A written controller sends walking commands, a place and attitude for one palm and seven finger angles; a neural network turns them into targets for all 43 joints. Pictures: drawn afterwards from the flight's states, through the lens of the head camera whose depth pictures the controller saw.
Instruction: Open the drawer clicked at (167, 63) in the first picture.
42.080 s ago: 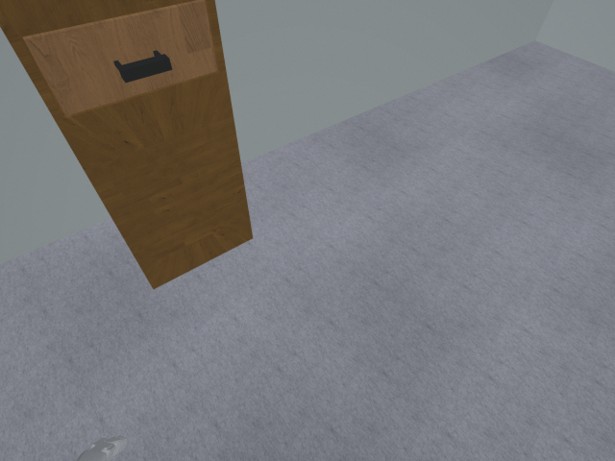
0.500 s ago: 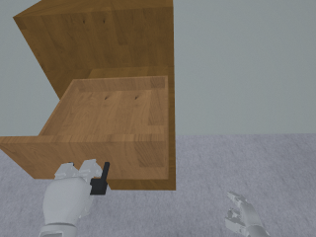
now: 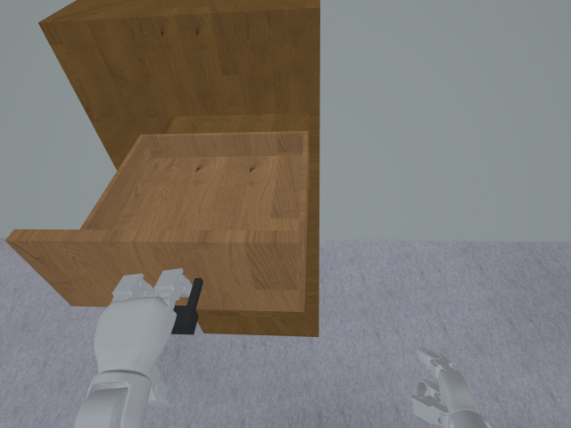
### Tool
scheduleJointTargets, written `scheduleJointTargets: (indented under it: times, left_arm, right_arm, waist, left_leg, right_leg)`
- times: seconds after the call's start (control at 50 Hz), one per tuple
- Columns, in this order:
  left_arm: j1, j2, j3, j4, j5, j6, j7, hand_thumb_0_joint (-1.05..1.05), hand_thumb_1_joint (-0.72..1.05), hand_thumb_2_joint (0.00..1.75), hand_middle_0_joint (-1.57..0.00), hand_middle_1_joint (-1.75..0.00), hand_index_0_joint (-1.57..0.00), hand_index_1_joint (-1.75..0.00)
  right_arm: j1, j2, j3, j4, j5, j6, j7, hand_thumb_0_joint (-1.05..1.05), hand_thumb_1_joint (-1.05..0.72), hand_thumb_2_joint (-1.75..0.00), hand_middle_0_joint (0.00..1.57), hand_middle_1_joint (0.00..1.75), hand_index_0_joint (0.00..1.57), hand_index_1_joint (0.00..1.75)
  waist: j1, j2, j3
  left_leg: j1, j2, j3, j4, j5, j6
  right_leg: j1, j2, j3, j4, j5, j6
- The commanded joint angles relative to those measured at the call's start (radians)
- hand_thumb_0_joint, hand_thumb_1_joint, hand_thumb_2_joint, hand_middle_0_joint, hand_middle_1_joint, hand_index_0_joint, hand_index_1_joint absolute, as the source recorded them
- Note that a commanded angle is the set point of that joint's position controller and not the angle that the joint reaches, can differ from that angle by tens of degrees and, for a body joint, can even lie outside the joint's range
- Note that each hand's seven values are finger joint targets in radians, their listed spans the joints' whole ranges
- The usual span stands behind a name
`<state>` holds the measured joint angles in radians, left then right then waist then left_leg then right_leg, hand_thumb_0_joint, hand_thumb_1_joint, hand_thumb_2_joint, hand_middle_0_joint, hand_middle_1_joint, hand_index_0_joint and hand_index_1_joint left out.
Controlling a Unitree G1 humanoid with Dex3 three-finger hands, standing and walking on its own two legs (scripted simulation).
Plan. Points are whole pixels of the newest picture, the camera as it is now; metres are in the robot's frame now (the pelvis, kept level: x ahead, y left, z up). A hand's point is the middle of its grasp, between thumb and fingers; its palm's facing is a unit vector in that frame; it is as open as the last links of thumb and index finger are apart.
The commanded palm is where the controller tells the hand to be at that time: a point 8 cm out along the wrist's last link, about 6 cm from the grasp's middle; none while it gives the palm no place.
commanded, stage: lift the hand off the handle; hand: left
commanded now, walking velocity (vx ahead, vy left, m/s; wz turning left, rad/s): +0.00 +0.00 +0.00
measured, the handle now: (159, 302) +0.24 +0.22 +0.07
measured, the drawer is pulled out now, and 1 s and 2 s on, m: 0.30 0.30 0.30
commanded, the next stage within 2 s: draw the hand back to the body in 1.44 s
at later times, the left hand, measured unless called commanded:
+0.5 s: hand (150, 321) +0.21 +0.22 +0.08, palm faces +0.11 -0.13 -0.99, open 13.5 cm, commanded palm +0.17 +0.22 +0.15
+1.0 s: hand (131, 293) +0.21 +0.22 +0.14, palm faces +0.13 -0.10 -0.99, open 13.2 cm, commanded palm +0.18 +0.22 +0.22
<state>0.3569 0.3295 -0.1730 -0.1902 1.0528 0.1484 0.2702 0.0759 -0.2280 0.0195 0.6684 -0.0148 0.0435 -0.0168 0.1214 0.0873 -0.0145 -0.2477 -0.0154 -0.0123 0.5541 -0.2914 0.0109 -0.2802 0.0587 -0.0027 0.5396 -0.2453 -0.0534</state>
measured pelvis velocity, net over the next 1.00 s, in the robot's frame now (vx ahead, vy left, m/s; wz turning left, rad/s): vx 0.00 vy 0.01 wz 0.01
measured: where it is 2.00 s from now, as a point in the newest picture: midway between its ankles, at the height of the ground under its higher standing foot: outside the picture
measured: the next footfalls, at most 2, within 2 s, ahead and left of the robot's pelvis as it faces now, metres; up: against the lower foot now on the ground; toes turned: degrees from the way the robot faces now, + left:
none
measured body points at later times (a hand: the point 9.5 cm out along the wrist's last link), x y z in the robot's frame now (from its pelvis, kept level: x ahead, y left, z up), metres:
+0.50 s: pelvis +0.00 +0.01 +0.00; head -0.01 -0.03 +0.45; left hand +0.20 +0.22 +0.14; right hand +0.24 -0.17 -0.08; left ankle +0.00 +0.11 -0.73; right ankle +0.03 -0.09 -0.73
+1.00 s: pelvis +0.00 +0.01 +0.01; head -0.02 -0.04 +0.46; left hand +0.20 +0.22 +0.19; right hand +0.26 -0.15 -0.07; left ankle +0.00 +0.11 -0.73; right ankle +0.03 -0.09 -0.73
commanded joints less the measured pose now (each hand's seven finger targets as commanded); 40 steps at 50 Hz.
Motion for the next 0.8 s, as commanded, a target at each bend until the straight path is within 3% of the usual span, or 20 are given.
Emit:
scheduleJointTargets:
  times: [0.0, 0.02, 0.08, 0.16, 0.2, 0.26, 0.3, 0.32, 0.4, 0.42, 0.5, 0.52, 0.54, 0.56, 0.6, 0.62, 0.64, 0.7, 0.72, 0.78]
  left_arm:
    - [-0.132, 0.151, 0.115, -0.145, -0.003, 0.002, 0.028, 0.00, -0.50, 0.30, -0.30, -1.20, -0.30, -1.20]
    - [-0.134, 0.124, 0.091, -0.143, -0.005, 0.005, 0.024, 0.00, -0.50, 0.30, -0.30, -1.20, -0.30, -1.20]
    - [-0.134, 0.138, 0.106, -0.129, -0.011, 0.005, 0.021, 0.00, -0.50, 0.30, -0.30, -1.20, -0.30, -1.20]
    - [-0.180, 0.134, 0.093, -0.189, -0.008, 0.009, 0.020, 0.00, -0.50, 0.30, -0.30, -1.20, -0.30, -1.20]
    - [-0.221, 0.169, 0.112, -0.252, -0.014, 0.014, 0.022, 0.00, -0.50, 0.30, -0.30, -1.20, -0.30, -1.20]
    - [-0.181, 0.156, 0.109, -0.278, -0.024, 0.011, 0.010, 0.00, -0.50, 0.30, -0.30, -1.20, -0.30, -1.20]
    - [-0.237, 0.175, 0.114, -0.320, -0.025, 0.013, 0.004, 0.00, -0.50, 0.30, -0.30, -1.20, -0.30, -1.20]
    - [-0.227, 0.146, 0.088, -0.344, -0.025, 0.014, -0.002, 0.00, -0.50, 0.30, -0.30, -1.20, -0.30, -1.20]
    - [-0.204, 0.195, 0.133, -0.364, -0.044, 0.032, -0.029, 0.00, -0.50, 0.30, -0.30, -1.20, -0.30, -1.20]
    - [-0.221, 0.161, 0.093, -0.388, -0.036, 0.035, -0.037, 0.00, -0.50, 0.30, -0.30, -1.20, -0.30, -1.20]
    - [-0.218, 0.221, 0.148, -0.400, -0.055, 0.057, -0.062, 0.00, -0.50, 0.30, -0.30, -1.20, -0.30, -1.20]
    - [-0.251, 0.169, 0.092, -0.420, -0.044, 0.061, -0.075, 0.00, -0.50, 0.30, -0.30, -1.20, -0.30, -1.20]
    - [-0.267, 0.177, 0.095, -0.419, -0.054, 0.058, -0.083, 0.00, -0.50, 0.30, -0.30, -1.20, -0.30, -1.20]
    - [-0.246, 0.180, 0.098, -0.423, -0.055, 0.059, -0.090, 0.00, -0.50, 0.30, -0.30, -1.20, -0.30, -1.20]
    - [-0.295, 0.246, 0.153, -0.445, -0.069, 0.067, -0.097, 0.00, -0.50, 0.30, -0.30, -1.20, -0.30, -1.20]
    - [-0.318, 0.209, 0.119, -0.458, -0.051, 0.067, -0.105, 0.00, -0.50, 0.30, -0.30, -1.20, -0.30, -1.20]
    - [-0.324, 0.220, 0.127, -0.446, -0.063, 0.063, -0.111, 0.00, -0.50, 0.30, -0.30, -1.20, -0.30, -1.20]
    - [-0.346, 0.274, 0.176, -0.498, -0.085, 0.060, -0.121, 0.00, -0.50, 0.30, -0.30, -1.20, -0.30, -1.20]
    - [-0.368, 0.233, 0.136, -0.507, -0.069, 0.057, -0.127, 0.00, -0.50, 0.30, -0.30, -1.20, -0.30, -1.20]
    - [-0.372, 0.268, 0.166, -0.496, -0.088, 0.056, -0.144, 0.00, -0.50, 0.30, -0.30, -1.20, -0.30, -1.20]
  right_arm:
    - [-0.191, -0.072, -0.024, -0.176, 0.012, -0.054, -0.012, 0.00, -0.90, -0.90, 0.20, 0.30, 0.20, 0.30]
    - [-0.196, -0.068, -0.020, -0.179, 0.010, -0.056, -0.012, 0.00, -0.90, -0.90, 0.20, 0.30, 0.20, 0.30]
    - [-0.197, -0.071, -0.022, -0.171, 0.013, -0.053, -0.016, 0.00, -0.90, -0.90, 0.20, 0.30, 0.20, 0.30]
    - [-0.202, -0.070, -0.025, -0.175, 0.013, -0.049, -0.014, 0.00, -0.90, -0.90, 0.20, 0.30, 0.20, 0.30]
    - [-0.207, -0.071, -0.024, -0.181, 0.013, -0.046, -0.016, 0.00, -0.90, -0.90, 0.20, 0.30, 0.20, 0.30]
    - [-0.213, -0.063, -0.021, -0.185, 0.011, -0.047, -0.012, 0.00, -0.90, -0.90, 0.20, 0.30, 0.20, 0.30]
    - [-0.217, -0.065, -0.020, -0.185, 0.012, -0.044, -0.012, 0.00, -0.90, -0.90, 0.20, 0.30, 0.20, 0.30]
    - [-0.222, -0.060, -0.016, -0.195, 0.010, -0.046, -0.006, 0.00, -0.90, -0.90, 0.20, 0.30, 0.20, 0.30]
    - [-0.231, -0.068, -0.015, -0.192, 0.018, -0.033, -0.001, 0.00, -0.90, -0.90, 0.20, 0.30, 0.20, 0.30]
    - [-0.239, -0.060, -0.006, -0.199, 0.015, -0.034, 0.005, 0.00, -0.90, -0.90, 0.20, 0.30, 0.20, 0.30]
    - [-0.249, -0.069, -0.005, -0.192, 0.027, -0.020, 0.008, 0.00, -0.90, -0.90, 0.20, 0.30, 0.20, 0.30]
    - [-0.259, -0.060, 0.004, -0.198, 0.023, -0.021, 0.015, 0.00, -0.90, -0.90, 0.20, 0.30, 0.20, 0.30]
    - [-0.255, -0.061, -0.003, -0.186, 0.024, -0.015, 0.016, 0.00, -0.90, -0.90, 0.20, 0.30, 0.20, 0.30]
    - [-0.254, -0.065, -0.003, -0.193, 0.023, -0.015, 0.015, 0.00, -0.90, -0.90, 0.20, 0.30, 0.20, 0.30]
    - [-0.270, -0.072, 0.003, -0.196, 0.030, -0.012, 0.008, 0.00, -0.90, -0.90, 0.20, 0.30, 0.20, 0.30]
    - [-0.275, -0.060, 0.012, -0.200, 0.024, -0.017, 0.012, 0.00, -0.90, -0.90, 0.20, 0.30, 0.20, 0.30]
    - [-0.271, -0.061, 0.005, -0.187, 0.025, -0.011, 0.012, 0.00, -0.90, -0.90, 0.20, 0.30, 0.20, 0.30]
    - [-0.281, -0.072, 0.007, -0.199, 0.034, -0.013, 0.008, 0.00, -0.90, -0.90, 0.20, 0.30, 0.20, 0.30]
    - [-0.285, -0.058, 0.017, -0.200, 0.026, -0.020, 0.014, 0.00, -0.90, -0.90, 0.20, 0.30, 0.20, 0.30]
    - [-0.282, -0.067, 0.009, -0.189, 0.028, -0.011, 0.013, 0.00, -0.90, -0.90, 0.20, 0.30, 0.20, 0.30]
  waist:
    - [-0.003, -0.087, -0.138]
    - [-0.003, -0.111, -0.136]
    - [-0.006, -0.126, -0.106]
    - [-0.005, -0.074, -0.131]
    - [-0.005, -0.044, -0.158]
    - [0.002, -0.055, -0.140]
    - [-0.006, -0.052, -0.148]
    - [0.002, -0.045, -0.156]
    - [0.004, -0.045, -0.127]
    - [0.008, -0.053, -0.140]
    - [0.004, -0.023, -0.127]
    - [0.007, -0.015, -0.133]
    - [-0.006, -0.019, -0.113]
    - [0.007, -0.024, -0.124]
    - [0.002, -0.016, -0.122]
    - [0.012, -0.031, -0.153]
    - [-0.002, -0.031, -0.122]
    - [0.003, 0.011, -0.149]
    - [0.014, 0.002, -0.175]
    - [0.005, -0.029, -0.137]
  left_leg:
    - [0.001, -0.031, 0.006, -0.077, 0.099, 0.011]
    - [-0.007, -0.034, 0.007, -0.077, 0.094, 0.014]
    - [-0.013, -0.034, 0.007, -0.077, 0.104, 0.014]
    - [0.018, -0.030, 0.003, -0.092, 0.107, 0.014]
    - [0.039, -0.027, -0.001, -0.096, 0.111, 0.013]
    - [0.047, -0.027, -0.004, -0.106, 0.134, 0.016]
    - [0.071, -0.021, -0.007, -0.109, 0.144, 0.015]
    - [0.077, -0.022, -0.009, -0.115, 0.152, 0.020]
    - [0.087, -0.013, -0.010, -0.134, 0.176, 0.013]
    - [0.092, -0.017, -0.010, -0.134, 0.187, 0.019]
    - [0.103, -0.005, -0.013, -0.151, 0.203, 0.011]
    - [0.108, -0.009, -0.012, -0.157, 0.212, 0.015]
    - [0.116, -0.005, -0.020, -0.170, 0.213, 0.014]
    - [0.120, -0.006, -0.017, -0.170, 0.228, 0.018]
    - [0.112, 0.002, -0.020, -0.175, 0.203, 0.014]
    - [0.125, -0.005, -0.016, -0.172, 0.220, 0.020]
    - [0.131, -0.004, -0.022, -0.184, 0.226, 0.017]
    - [0.140, 0.004, -0.023, -0.182, 0.226, 0.013]
    - [0.147, -0.005, -0.021, -0.182, 0.245, 0.016]
    - [0.158, -0.005, -0.023, -0.194, 0.253, 0.015]
  right_leg:
    - [0.065, -0.032, 0.095, -0.126, -0.007, 0.011]
    - [0.067, -0.036, 0.093, -0.128, -0.010, 0.015]
    - [0.057, -0.035, 0.098, -0.128, 0.020, 0.016]
    - [0.058, -0.030, 0.079, -0.125, -0.007, 0.011]
    - [0.073, -0.031, 0.076, -0.124, -0.014, 0.009]
    - [0.080, -0.028, 0.073, -0.133, 0.001, 0.009]
    - [0.082, -0.028, 0.070, -0.136, 0.006, 0.008]
    - [0.089, -0.030, 0.066, -0.138, 0.007, 0.008]
    - [0.115, -0.027, 0.065, -0.147, 0.042, 0.007]
    - [0.116, -0.030, 0.058, -0.148, 0.043, 0.009]
    - [0.146, -0.025, 0.058, -0.150, 0.077, 0.009]
    - [0.145, -0.028, 0.049, -0.154, 0.070, 0.008]
    - [0.145, -0.021, 0.053, -0.160, 0.072, 0.006]
    - [0.159, -0.023, 0.044, -0.159, 0.089, 0.009]
    - [0.176, -0.024, 0.051, -0.160, 0.080, 0.011]
    - [0.179, -0.029, 0.047, -0.164, 0.077, 0.010]
    - [0.177, -0.024, 0.055, -0.175, 0.086, 0.008]
    - [0.203, -0.027, 0.056, -0.169, 0.105, 0.011]
    - [0.208, -0.032, 0.048, -0.171, 0.101, 0.009]
    - [0.200, -0.030, 0.058, -0.195, 0.117, 0.013]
